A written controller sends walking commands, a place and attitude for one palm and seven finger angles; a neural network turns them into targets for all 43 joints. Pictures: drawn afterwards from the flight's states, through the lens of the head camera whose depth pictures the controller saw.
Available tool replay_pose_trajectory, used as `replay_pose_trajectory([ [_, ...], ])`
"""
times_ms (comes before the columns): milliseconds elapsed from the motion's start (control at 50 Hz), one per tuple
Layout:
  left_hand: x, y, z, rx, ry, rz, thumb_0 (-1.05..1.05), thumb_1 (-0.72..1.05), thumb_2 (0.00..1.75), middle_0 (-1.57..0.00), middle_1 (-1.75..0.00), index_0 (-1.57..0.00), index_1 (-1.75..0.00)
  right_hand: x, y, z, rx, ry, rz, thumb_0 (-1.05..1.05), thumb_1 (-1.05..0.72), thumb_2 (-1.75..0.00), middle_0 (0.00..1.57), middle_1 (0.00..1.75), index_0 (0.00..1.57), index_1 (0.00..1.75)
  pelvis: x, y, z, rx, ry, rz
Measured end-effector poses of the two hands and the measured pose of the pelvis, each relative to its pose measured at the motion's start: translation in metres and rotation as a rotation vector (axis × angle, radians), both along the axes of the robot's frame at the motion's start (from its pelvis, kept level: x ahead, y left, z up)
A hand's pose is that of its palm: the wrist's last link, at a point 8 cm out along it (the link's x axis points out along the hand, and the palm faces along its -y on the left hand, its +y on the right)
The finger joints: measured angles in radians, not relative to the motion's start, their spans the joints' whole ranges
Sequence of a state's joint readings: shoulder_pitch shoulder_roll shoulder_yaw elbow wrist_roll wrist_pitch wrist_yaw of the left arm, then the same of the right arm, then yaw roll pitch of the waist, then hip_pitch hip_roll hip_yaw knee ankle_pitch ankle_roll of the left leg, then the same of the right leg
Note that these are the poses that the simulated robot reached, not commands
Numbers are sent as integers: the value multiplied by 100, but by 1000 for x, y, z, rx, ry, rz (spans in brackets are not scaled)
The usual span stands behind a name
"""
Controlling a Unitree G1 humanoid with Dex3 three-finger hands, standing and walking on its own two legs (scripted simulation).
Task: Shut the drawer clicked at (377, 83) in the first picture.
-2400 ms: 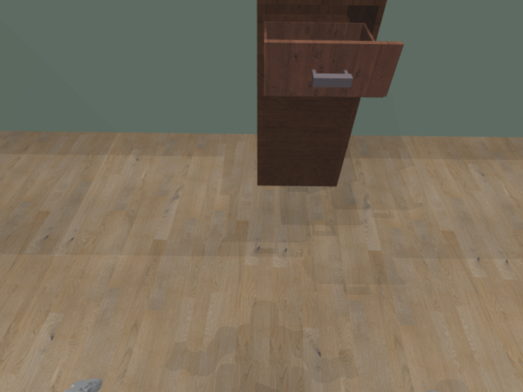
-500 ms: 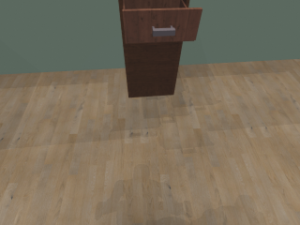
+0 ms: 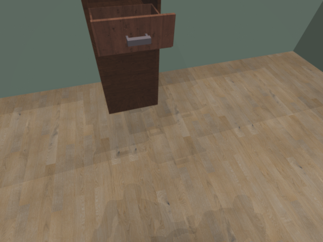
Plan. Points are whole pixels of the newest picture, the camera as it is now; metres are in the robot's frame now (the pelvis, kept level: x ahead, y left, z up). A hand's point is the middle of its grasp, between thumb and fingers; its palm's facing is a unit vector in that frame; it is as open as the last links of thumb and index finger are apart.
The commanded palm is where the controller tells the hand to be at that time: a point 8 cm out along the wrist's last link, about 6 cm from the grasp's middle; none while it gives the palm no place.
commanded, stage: walk to a spot facing it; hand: left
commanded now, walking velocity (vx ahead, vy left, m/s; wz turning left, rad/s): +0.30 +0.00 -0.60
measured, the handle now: (137, 38) +0.92 +0.23 +0.03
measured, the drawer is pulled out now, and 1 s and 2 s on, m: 0.30 0.30 0.30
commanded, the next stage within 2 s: turn to face it in 1.16 s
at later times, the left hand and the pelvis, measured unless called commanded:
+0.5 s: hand (154, 177) +0.36 +0.07 -0.18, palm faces -0.38 -0.91 -0.16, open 7.4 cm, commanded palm none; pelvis +0.14 -0.05 -0.03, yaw -18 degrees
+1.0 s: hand (154, 154) +0.44 +0.08 -0.18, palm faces -0.42 -0.89 -0.15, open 7.4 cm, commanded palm none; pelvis +0.33 -0.07 +0.00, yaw -30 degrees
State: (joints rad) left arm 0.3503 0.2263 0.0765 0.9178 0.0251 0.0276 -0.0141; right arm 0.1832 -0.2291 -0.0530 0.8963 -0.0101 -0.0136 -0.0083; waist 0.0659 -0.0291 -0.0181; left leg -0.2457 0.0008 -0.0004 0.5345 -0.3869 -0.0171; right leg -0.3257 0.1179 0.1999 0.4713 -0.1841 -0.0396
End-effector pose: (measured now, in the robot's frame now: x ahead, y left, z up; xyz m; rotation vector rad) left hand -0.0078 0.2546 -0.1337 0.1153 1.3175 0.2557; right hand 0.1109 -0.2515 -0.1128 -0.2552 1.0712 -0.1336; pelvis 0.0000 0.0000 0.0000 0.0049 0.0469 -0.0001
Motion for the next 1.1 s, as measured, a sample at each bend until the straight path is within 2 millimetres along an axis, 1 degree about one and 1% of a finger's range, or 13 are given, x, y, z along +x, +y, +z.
replay_pose_trajectory([
  [80, 31, 21, -7, -12, 4, -72, 1, 90, 90, -20, -30, -21, -30, -18, 9, 7, -20, -24, -66, 0, -90, -90, 20, 30, 20, 30, 11, 11, -1, -14, -19, -48],
  [160, 88, 27, -3, -23, -51, -156, 1, 91, 90, -20, -30, -20, -30, -55, 16, 9, -23, 58, -150, 0, -90, -90, 20, 30, 20, 30, 29, 14, 5, -26, -29, -101],
  [220, 136, 19, -2, -32, -90, -227, 1, 91, 90, -20, -30, -20, -30, -85, 22, 5, -14, 146, -226, 0, -90, -90, 20, 30, 20, 30, 45, 13, 5, -34, -35, -146],
  [300, 206, -11, -4, -59, -124, -338, 1, 91, 90, -19, -30, -20, -30, -127, 32, -2, 16, 282, -342, 0, -90, -90, 20, 30, 20, 30, 67, 5, 2, -39, -42, -207],
  [380, 282, -62, -9, -94, -164, -469, 1, 91, 90, -19, -30, -20, -30, -163, 44, -8, 64, 426, -464, 0, -90, -90, 20, 30, 20, 30, 94, -10, -6, -41, -46, -267],
  [480, 366, -128, -21, -111, -288, -579, 1, 91, 90, -20, -30, -20, -30, -178, 41, -24, 133, 568, -584, 1, -90, -90, 20, 30, 20, 30, 137, -46, -31, -17, -57, -309],
  [540, 383, -147, -23, -109, -297, -583, 1, 91, 90, -20, -30, -20, -30, -150, 22, -34, 131, 539, -613, 1, -90, -90, 20, 30, 20, 30, 152, -57, -33, -41, -73, -332],
  [640, 382, -152, -20, -90, -188, -601, 1, 91, 90, -20, -30, -20, -30, -54, -20, -31, 93, 305, -592, 1, -91, -90, 20, 30, 20, 30, 181, -66, -17, -48, -63, -369],
  [740, 395, -136, -17, -72, -137, -563, 0, 93, 90, -20, -30, -21, -30, 41, -43, -18, 74, 107, -548, 0, -91, -90, 20, 30, 19, 30, 218, -69, -9, -46, -44, -403],
  [840, 416, -116, -26, -78, -98, -520, 0, 92, 90, -20, -30, -21, -30, 113, -46, -13, 45, 2, -511, 0, -91, -90, 20, 30, 20, 30, 264, -65, -13, -58, -41, -430],
  [880, 425, -112, -28, -74, -65, -523, 0, 92, 90, -20, -30, -20, -30, 128, -43, -11, 41, -13, -518, 0, -91, -90, 20, 30, 20, 30, 281, -65, -12, -51, -45, -453],
  [940, 445, -115, -22, -77, -27, -547, 1, 92, 90, -20, -30, -20, -30, 134, -43, -3, 25, 0, -579, -1, -94, -90, 20, 30, 20, 30, 304, -68, -3, -44, -44, -485],
  [1100, 511, -162, -13, -104, 18, -629, 1, 91, 90, -20, -30, -20, -30, 115, -28, 0, 78, 193, -708, 0, -93, -90, 20, 30, 20, 30, 357, -94, 8, -49, -35, -579],
])
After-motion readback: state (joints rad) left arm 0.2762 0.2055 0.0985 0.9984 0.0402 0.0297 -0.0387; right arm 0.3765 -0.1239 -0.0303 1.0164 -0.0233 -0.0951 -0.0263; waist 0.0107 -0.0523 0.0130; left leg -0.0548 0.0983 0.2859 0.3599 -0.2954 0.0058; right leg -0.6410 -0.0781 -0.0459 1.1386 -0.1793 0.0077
